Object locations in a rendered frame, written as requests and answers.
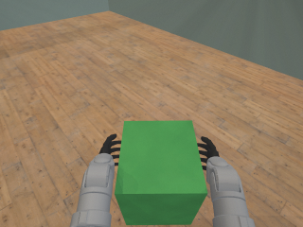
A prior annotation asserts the robot right hand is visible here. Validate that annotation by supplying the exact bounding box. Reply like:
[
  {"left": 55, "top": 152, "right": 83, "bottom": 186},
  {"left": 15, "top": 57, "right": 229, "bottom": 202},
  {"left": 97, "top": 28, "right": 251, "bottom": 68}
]
[{"left": 197, "top": 136, "right": 220, "bottom": 170}]

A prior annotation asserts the carton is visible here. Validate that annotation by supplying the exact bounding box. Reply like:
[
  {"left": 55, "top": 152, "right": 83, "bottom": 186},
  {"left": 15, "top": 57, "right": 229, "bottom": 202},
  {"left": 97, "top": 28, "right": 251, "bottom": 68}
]
[{"left": 115, "top": 120, "right": 208, "bottom": 225}]

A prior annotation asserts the robot left forearm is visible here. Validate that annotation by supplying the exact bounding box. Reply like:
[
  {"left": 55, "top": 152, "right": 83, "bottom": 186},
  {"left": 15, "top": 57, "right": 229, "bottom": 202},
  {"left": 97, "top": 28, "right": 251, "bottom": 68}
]
[{"left": 69, "top": 153, "right": 115, "bottom": 227}]

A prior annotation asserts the robot right forearm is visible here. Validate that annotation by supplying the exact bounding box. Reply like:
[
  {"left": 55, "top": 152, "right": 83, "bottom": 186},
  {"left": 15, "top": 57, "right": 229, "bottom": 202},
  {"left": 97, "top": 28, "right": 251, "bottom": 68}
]
[{"left": 206, "top": 156, "right": 256, "bottom": 227}]

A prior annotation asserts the robot left hand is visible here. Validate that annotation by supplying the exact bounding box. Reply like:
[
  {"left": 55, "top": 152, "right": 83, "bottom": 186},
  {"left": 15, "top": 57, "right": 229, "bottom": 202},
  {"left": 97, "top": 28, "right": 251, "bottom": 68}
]
[{"left": 99, "top": 133, "right": 121, "bottom": 166}]

